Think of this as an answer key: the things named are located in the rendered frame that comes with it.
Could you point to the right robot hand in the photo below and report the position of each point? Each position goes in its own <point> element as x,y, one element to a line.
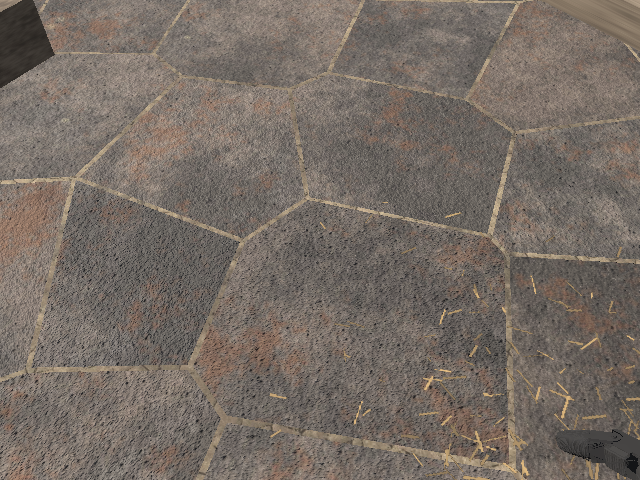
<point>618,450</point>

